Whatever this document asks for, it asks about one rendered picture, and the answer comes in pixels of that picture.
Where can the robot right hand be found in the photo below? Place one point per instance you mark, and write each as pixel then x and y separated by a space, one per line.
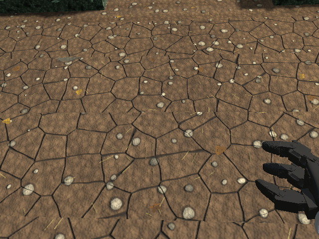
pixel 307 179

